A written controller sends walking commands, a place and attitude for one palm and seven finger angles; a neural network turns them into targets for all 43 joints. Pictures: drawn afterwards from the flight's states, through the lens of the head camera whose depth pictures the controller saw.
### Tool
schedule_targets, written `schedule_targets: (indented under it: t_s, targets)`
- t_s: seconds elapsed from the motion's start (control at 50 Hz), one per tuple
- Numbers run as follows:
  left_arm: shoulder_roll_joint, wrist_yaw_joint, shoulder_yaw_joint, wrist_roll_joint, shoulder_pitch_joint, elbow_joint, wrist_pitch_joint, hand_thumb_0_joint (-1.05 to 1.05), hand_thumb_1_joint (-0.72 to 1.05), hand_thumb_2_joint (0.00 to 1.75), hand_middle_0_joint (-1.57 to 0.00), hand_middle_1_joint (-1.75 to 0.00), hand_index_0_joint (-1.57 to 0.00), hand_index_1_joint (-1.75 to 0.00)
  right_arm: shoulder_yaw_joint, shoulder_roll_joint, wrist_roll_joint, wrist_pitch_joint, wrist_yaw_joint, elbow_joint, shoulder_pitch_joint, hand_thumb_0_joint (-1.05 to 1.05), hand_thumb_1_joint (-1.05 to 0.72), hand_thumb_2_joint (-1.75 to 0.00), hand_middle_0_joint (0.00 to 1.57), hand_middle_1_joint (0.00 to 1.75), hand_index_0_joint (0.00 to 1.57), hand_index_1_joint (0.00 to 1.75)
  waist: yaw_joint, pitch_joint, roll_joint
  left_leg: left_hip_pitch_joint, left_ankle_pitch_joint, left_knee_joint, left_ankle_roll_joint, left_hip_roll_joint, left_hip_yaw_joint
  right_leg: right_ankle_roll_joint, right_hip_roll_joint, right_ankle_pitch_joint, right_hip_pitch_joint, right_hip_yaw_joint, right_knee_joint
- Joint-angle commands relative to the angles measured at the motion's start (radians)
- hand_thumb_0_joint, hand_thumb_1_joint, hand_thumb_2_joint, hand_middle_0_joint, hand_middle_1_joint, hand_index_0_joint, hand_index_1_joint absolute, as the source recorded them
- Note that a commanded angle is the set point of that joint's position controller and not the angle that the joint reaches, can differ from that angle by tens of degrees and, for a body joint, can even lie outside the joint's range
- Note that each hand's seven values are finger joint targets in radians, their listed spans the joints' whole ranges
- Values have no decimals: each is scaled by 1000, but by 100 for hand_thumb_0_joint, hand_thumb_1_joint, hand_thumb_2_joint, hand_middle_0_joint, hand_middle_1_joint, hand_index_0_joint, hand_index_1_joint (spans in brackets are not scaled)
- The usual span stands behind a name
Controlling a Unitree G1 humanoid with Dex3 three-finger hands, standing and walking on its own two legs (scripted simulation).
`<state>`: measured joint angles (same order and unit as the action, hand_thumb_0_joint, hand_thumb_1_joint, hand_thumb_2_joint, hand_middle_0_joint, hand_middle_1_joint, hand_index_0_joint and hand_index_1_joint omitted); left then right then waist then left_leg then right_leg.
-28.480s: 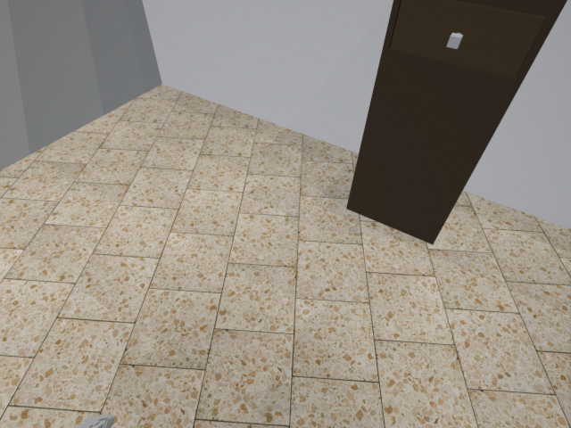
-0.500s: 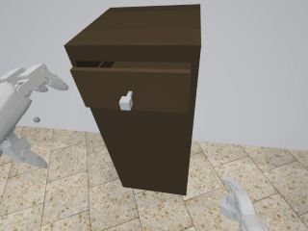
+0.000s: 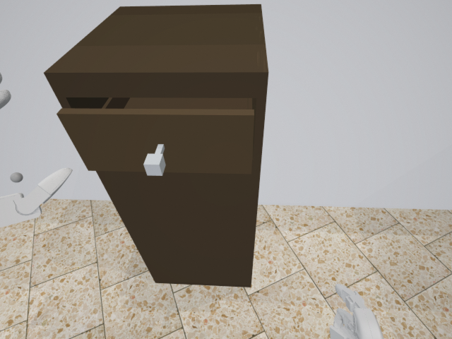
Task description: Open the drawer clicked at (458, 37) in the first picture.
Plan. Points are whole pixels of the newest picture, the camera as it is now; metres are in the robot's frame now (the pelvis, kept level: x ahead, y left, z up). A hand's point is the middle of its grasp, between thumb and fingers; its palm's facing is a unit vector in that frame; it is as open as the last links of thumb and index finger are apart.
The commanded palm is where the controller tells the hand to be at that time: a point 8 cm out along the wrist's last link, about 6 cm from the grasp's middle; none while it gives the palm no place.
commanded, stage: draw the hand back to the body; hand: left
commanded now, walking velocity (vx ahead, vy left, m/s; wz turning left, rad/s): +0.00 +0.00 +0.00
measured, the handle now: (157, 158) +0.42 +0.19 +0.10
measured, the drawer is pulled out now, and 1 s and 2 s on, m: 0.05 0.05 0.05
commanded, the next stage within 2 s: step back with the hand held close in 0.44 s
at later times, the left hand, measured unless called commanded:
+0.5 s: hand (12, 194) +0.17 +0.22 +0.28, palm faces +0.53 -0.78 -0.32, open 7.5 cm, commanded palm +0.12 +0.27 +0.29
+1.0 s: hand out of the picture +0.13 +0.23 +0.29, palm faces +0.50 -0.69 -0.52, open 7.4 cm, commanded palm +0.07 +0.30 +0.29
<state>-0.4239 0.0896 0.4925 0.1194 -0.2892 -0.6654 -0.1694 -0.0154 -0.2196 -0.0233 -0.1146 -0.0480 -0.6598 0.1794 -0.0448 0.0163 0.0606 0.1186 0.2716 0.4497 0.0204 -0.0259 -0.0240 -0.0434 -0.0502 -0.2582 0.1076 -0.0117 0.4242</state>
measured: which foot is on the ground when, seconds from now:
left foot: down 0.00-1.00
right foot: down 0.00-1.00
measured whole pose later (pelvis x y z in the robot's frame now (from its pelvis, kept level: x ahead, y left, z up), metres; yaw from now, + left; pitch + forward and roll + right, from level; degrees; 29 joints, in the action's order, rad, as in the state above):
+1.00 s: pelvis -0.06 +0.01 -0.01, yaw +2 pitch +2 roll -1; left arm -0.58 0.12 0.64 0.08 -0.43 -0.84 -0.23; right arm 0.02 -0.22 -0.03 -0.04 -0.04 -0.57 0.20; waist 0.01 0.00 -0.01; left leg 0.36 0.22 0.55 0.05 -0.04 -0.01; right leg -0.02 -0.02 -0.21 0.34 -0.04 0.52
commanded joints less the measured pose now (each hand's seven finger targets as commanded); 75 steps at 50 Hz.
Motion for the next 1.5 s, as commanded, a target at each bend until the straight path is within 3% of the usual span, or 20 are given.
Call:
schedule_targets:
  t_s: [0.0,0.1,0.22,0.42,0.52,0.54,0.58,0.68,0.82,1.02,1.1,1.14,1.18,1.26,1.28,1.3,1.32,1.36,1.42,1.48]
  targets:
    - [-197,19,122,9,44,-200,-46,0,51,74,-23,-55,-23,-55,29,-91,-5,-41,-8,186,-159,0,-90,-90,20,30,20,30,-29,-184,-15,-30,-367,-25,-2,52,8,14,61,384,-61,-11,-35]
    - [-197,28,118,1,91,-200,-37,0,69,81,-22,-43,-22,-43,26,-87,-5,-32,-12,178,-149,0,-90,-90,20,30,20,30,-16,-151,42,-32,-348,-24,-7,49,7,13,62,356,-29,-11,-46]
    - [-169,26,92,8,130,-102,-16,0,90,90,-20,-30,-20,-30,23,-82,-5,-18,-19,172,-156,0,-90,-90,20,30,20,30,-9,-77,-17,-20,-252,-42,5,47,1,21,63,269,15,-7,-75]
    - [-180,25,81,6,148,-176,-24,0,90,90,-20,-30,-20,-30,16,-79,0,-26,-15,181,-181,0,-90,-90,20,30,20,30,-22,-115,48,-21,-214,-43,6,39,-2,20,71,226,-10,10,-87]
    - [-191,32,103,8,129,-141,-26,0,90,90,-20,-30,-20,-30,18,-76,-1,-34,-18,176,-178,0,-90,-90,20,30,20,30,-23,-91,-2,-9,-197,-46,7,40,-2,22,69,207,0,14,-96]
    - [-328,41,225,-8,227,-198,-62,0,90,90,-20,-30,-20,-30,29,-117,-9,-8,-7,219,-131,0,-90,-90,20,30,20,30,24,-36,-54,72,-191,17,26,64,-67,24,148,223,107,141,-157]
    - [-224,33,132,-17,117,-63,-51,0,90,90,-20,-30,-20,-30,35,-101,-16,22,-2,198,-135,0,-90,-90,20,30,20,30,36,-36,-179,72,-151,121,18,51,-63,8,217,263,142,171,-191]
    - [-239,43,141,-24,27,-117,-66,0,90,90,-20,-30,-20,-30,50,-110,-27,43,0,210,-108,0,-90,-90,20,30,20,30,44,-129,-73,131,-53,149,9,72,-62,-24,279,254,132,146,-129]
    - [-311,64,240,-30,-87,-369,-103,0,90,90,-20,-30,-20,-30,67,-133,-6,43,-9,253,-106,0,-90,-90,20,30,20,30,37,-269,67,161,-494,-13,28,170,-159,35,108,320,19,27,93]
    - [-304,71,277,-30,11,-174,-101,0,90,90,-20,-30,-20,-30,80,-140,-2,16,-12,221,-66,0,-90,-90,20,30,20,30,55,-178,55,368,-169,-63,34,210,-171,28,91,84,53,52,158]
    - [-309,72,251,-45,114,-85,-94,0,90,90,-20,-30,-20,-30,82,-146,-7,10,-11,218,-68,0,-90,-90,20,30,20,30,65,-70,-63,414,207,35,27,129,-125,-2,170,-186,223,170,-28]
    - [-277,76,191,-55,138,-96,-97,0,90,90,-20,-30,-20,-30,77,-141,-13,12,-7,207,-66,0,-90,-90,20,30,20,30,71,-52,-165,244,185,279,-4,53,-59,-39,280,-399,453,253,-214]
    - [-269,75,153,-60,160,-150,-93,0,90,90,-20,-30,-20,-30,68,-127,-11,17,-5,206,-87,0,-90,-90,20,30,20,30,65,-71,-219,126,151,499,-10,35,-6,-68,367,-424,579,243,-274]
    - [-302,84,196,-60,112,-251,-88,0,90,90,-20,-30,-20,-30,44,-115,4,24,-19,228,-87,0,-90,-90,20,30,20,30,61,-107,-90,144,115,123,-6,62,8,-23,265,-264,424,88,-114]
    - [-302,86,205,-57,111,-294,-100,0,90,90,-20,-30,-20,-30,48,-135,10,20,-23,237,-89,0,-90,-90,20,30,20,30,58,-79,53,243,187,-54,27,120,-108,1,188,-269,381,60,16]
    - [-327,94,237,-62,121,-353,-118,0,90,90,-20,-30,-20,-30,59,-157,17,10,-30,244,-93,0,-90,-90,20,30,20,30,50,-88,273,348,218,-202,79,256,-289,34,82,-204,307,2,287]
    - [-312,97,250,-65,148,-409,-137,0,90,90,-20,-30,-20,-30,60,-120,29,-16,-22,251,-70,0,-90,-90,20,30,20,30,47,-118,356,426,99,-237,128,361,-392,46,13,-198,279,4,535]
    - [-319,93,269,-67,147,-414,-148,0,90,90,-20,-30,-20,-30,75,-95,50,-49,-8,212,-28,0,-90,-90,20,30,20,30,71,-184,243,294,-187,-173,135,374,-358,39,15,-262,381,84,774]
    - [-274,84,242,-58,88,-393,-139,0,90,90,-20,-30,-20,-30,96,-109,31,-77,15,172,-26,0,-90,-90,20,30,20,30,56,-271,141,11,-683,-12,102,302,-177,63,2,-238,451,31,688]
    - [-254,69,222,-42,107,-304,-111,0,90,90,-20,-30,-20,-30,95,-101,15,-72,29,147,-34,0,-90,-90,20,30,20,30,72,-268,184,-30,-651,-65,78,279,-154,73,-25,-249,397,-20,568]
